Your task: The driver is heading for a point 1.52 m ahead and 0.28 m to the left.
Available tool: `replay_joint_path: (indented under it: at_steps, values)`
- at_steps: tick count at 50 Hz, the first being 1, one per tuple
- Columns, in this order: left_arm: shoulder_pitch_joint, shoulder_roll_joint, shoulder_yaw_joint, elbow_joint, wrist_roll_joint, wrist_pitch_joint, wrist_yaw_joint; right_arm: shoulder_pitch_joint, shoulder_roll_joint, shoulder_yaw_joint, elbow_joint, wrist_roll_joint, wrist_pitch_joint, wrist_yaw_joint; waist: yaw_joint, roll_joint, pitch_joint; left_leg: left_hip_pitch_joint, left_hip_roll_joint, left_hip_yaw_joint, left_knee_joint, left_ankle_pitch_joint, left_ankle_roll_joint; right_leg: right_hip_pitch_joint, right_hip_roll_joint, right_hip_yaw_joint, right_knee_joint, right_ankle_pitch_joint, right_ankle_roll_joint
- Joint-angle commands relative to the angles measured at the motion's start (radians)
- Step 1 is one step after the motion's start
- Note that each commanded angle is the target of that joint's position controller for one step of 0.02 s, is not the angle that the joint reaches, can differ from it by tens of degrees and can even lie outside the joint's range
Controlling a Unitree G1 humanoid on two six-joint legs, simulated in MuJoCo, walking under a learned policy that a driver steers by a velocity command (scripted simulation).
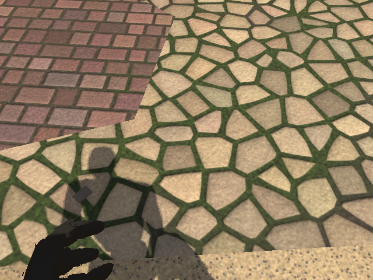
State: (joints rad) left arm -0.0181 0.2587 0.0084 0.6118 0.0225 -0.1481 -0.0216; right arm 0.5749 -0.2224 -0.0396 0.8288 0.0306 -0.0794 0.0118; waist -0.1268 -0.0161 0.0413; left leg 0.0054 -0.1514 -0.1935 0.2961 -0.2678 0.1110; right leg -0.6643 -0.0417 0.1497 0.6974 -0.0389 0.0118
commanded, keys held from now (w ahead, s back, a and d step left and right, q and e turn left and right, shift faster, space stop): w+q+shift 0.48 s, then w+shift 0.04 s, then w+e+shift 0.48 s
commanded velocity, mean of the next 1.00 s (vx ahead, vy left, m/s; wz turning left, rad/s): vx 1.00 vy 0.00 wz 0.35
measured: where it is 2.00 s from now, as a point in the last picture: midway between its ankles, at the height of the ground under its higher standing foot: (76, 84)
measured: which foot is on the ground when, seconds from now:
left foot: down 0.00-0.16, up 0.18-0.58, down 0.60-1.00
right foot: up 0.00-0.12, down 0.14-0.60, up 0.62-1.00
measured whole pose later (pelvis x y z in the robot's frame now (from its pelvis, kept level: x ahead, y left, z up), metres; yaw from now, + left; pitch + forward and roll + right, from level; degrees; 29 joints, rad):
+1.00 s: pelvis +0.85 +0.27 -0.03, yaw +21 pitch -1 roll +2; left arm 0.14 0.29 0.04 0.76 -0.05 -0.06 -0.06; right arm 0.39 -0.26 -0.05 0.82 -0.03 -0.10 -0.02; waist -0.06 -0.02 0.04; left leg 0.28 -0.07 0.27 0.18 -0.44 0.02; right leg -0.77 -0.07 -0.07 0.72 0.20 -0.07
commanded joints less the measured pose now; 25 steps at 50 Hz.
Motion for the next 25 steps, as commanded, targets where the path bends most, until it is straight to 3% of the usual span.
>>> replay_joint_path:
  at_steps: [1,4,5,6,7,8,9,10,11,12,13,14,15,16,17,18,20,23,24,25]
  values:
    - [-0.145,0.05,0.022,-0.108,-0.007,-0.021,-0.005,-0.072,-0.167,-0.044,-0.075,0.012,-0.015,-0.016,0.037,0.067,0.076,-0.403,0.182,-0.222,-0.158,0.119,0.094,0.326,0.089,-0.083,-0.147,0.238,0.025]
    - [-0.174,0.1,0.05,-0.133,-0.042,-0.019,0.006,-0.04,-0.147,-0.043,-0.044,0.026,-0.004,-0.023,0.045,0.105,0.052,-0.252,0.201,-0.262,-0.065,0.214,0.056,0.377,0.088,-0.044,-0.243,0.187,0.023]
    - [-0.146,0.131,0.067,-0.135,-0.048,-0.021,0.013,-0.045,-0.151,-0.047,-0.042,0.023,0.002,-0.024,0.072,0.117,0.026,-0.189,0.2,-0.262,0.01,0.392,0.043,0.407,0.101,-0.057,-0.259,0.116,0.011]
    - [-0.056,0.168,0.088,-0.128,-0.051,-0.024,0.021,-0.063,-0.171,-0.054,-0.045,0.016,0.01,-0.022,0.134,0.132,-0.048,-0.151,0.184,-0.244,0.151,0.59,0.018,0.509,0.103,-0.077,-0.258,0.063,-0.008]
    - [0.16,0.193,0.103,-0.096,-0.058,-0.018,0.033,-0.123,-0.192,-0.057,-0.074,-0.01,0.02,-0.016,0.253,0.154,-0.204,-0.21,0.174,-0.218,0.387,0.648,-0.01,0.754,0.02,-0.03,-0.187,0.003,-0.05]
    - [0.437,0.252,0.117,-0.056,-0.059,0.003,0.051,-0.148,-0.13,-0.037,-0.117,-0.052,0.021,-0.016,0.344,0.049,-0.415,-0.384,0.122,-0.147,0.721,0.401,-0.022,1.091,-0.157,0.13,-0.088,-0.198,-0.091]
    - [0.463,0.29,0.113,-0.007,-0.046,0.004,0.026,0.019,0.002,0.017,-0.146,0.018,0.011,-0.01,0.225,-0.48,-0.606,-0.72,0.044,-0.049,1.078,-0.254,-0.065,1.371,-0.441,0.736,-0.277,-0.552,-0.286]
    - [0.424,0.181,0.101,-0.025,-0.037,0.016,0.021,-0.029,-0.1,0.004,-0.127,0.048,0.02,-0.028,0.257,-0.354,-0.473,-0.836,0.154,-0.013,1.158,-0.205,-0.058,1.261,-0.382,0.768,-0.368,-0.784,-0.236]
    - [0.382,0.124,0.088,-0.018,-0.032,0.027,0.03,-0.171,-0.154,-0.01,-0.148,0.033,0.021,-0.029,0.28,-0.229,-0.29,-0.884,0.182,0.037,1.147,-0.137,-0.054,1.119,-0.326,0.557,-0.376,-0.652,-0.186]
    - [0.361,0.127,0.087,0.014,-0.016,0.034,0.029,-0.274,-0.153,-0.014,-0.171,0.008,0.024,-0.026,0.268,-0.032,-0.144,-0.858,0.217,0.073,1.11,-0.101,-0.054,0.936,-0.287,0.398,-0.403,-0.403,-0.167]
    - [0.329,0.119,0.084,0.035,0.001,0.035,0.028,-0.321,-0.14,-0.018,-0.197,-0.014,0.022,-0.019,0.232,-0.014,-0.084,-0.823,0.252,0.075,1.066,-0.067,-0.049,0.81,-0.269,0.312,-0.418,-0.267,-0.178]
    - [0.301,0.096,0.077,0.053,0.011,0.033,0.027,-0.313,-0.111,-0.017,-0.205,-0.002,0.033,-0.007,0.189,-0.034,-0.043,-0.778,0.288,0.071,1.05,-0.066,-0.048,0.71,-0.249,0.233,-0.441,-0.208,-0.178]
    - [0.272,0.063,0.07,0.069,0.0,0.031,0.021,-0.312,-0.087,-0.015,-0.214,0.015,0.048,-0.002,0.163,-0.057,-0.021,-0.773,0.31,0.074,1.034,-0.078,-0.047,0.657,-0.236,0.163,-0.464,-0.188,-0.172]
    - [0.251,0.038,0.066,0.083,-0.016,0.03,0.015,-0.327,-0.066,-0.011,-0.222,0.022,0.062,0.0,0.149,-0.041,-0.002,-0.781,0.327,0.085,1.028,-0.089,-0.041,0.621,-0.215,0.085,-0.485,-0.163,-0.152]
    - [0.231,0.062,0.07,0.092,-0.028,0.027,0.014,-0.337,-0.054,-0.004,-0.249,0.021,0.069,0.006,0.124,-0.069,0.025,-0.802,0.349,0.083,1.002,-0.065,-0.05,0.573,-0.245,0.05,-0.508,-0.117,-0.164]
    - [0.206,0.08,0.075,0.095,-0.032,0.024,0.014,-0.355,-0.056,0.001,-0.262,0.012,0.07,0.011,0.112,-0.054,0.054,-0.82,0.364,0.082,0.97,-0.019,-0.064,0.54,-0.252,0.0,-0.534,-0.062,-0.171]
    - [0.165,0.129,0.087,0.094,-0.025,0.019,0.021,-0.381,-0.084,0.002,-0.274,0.004,0.063,0.023,0.092,-0.028,0.078,-0.78,0.357,0.102,0.857,0.14,-0.077,0.484,-0.213,-0.137,-0.578,-0.009,-0.151]
    - [0.22,0.197,0.1,0.114,-0.026,0.017,0.027,-0.5,-0.116,-0.001,-0.292,-0.006,0.049,0.047,0.139,0.06,0.107,-0.676,0.297,0.213,0.61,0.358,-0.05,0.514,-0.158,-0.301,-0.614,0.094,-0.107]
    - [0.244,0.219,0.102,0.123,-0.027,0.02,0.025,-0.53,-0.121,-0.002,-0.302,-0.004,0.045,0.054,0.145,0.062,0.111,-0.636,0.27,0.247,0.544,0.38,-0.034,0.546,-0.157,-0.331,-0.608,0.19,-0.092]
    - [0.28,0.242,0.104,0.133,-0.028,0.023,0.023,-0.546,-0.133,-0.008,-0.31,-0.004,0.041,0.058,0.142,0.045,0.096,-0.565,0.222,0.282,0.502,0.371,-0.012,0.577,-0.164,-0.345,-0.582,0.409,-0.088]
